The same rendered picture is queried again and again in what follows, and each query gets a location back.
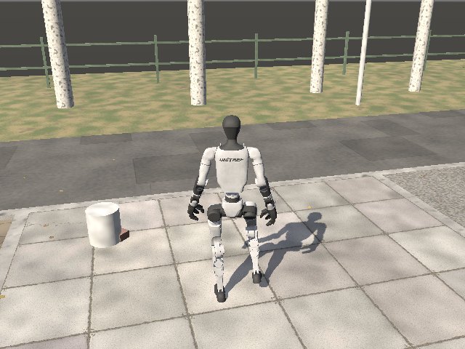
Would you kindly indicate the robot thigh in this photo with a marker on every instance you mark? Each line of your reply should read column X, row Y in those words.
column 249, row 212
column 214, row 214

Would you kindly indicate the right robot thigh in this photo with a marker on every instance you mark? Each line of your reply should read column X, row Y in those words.
column 249, row 212

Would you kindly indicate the robot left upper arm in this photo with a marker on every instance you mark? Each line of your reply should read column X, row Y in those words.
column 208, row 155

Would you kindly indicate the right robot hand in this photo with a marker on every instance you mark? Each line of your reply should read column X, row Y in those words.
column 272, row 214

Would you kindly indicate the right robot forearm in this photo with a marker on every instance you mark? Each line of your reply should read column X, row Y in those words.
column 267, row 196

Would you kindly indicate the left robot thigh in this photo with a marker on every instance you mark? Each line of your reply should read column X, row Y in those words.
column 214, row 214

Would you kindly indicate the robot right upper arm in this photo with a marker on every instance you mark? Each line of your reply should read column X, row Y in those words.
column 255, row 154

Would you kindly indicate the left robot hand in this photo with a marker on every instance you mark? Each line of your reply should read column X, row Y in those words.
column 192, row 209

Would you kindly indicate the left robot forearm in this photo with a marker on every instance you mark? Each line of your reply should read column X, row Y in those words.
column 197, row 191

